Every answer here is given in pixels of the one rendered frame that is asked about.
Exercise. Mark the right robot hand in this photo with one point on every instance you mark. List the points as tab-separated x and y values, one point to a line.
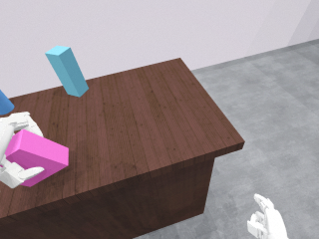
271	221

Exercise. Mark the sponge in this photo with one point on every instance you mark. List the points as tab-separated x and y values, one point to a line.
30	150

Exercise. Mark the left robot hand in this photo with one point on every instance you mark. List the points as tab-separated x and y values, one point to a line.
12	174

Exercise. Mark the table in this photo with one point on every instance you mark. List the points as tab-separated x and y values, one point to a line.
141	149

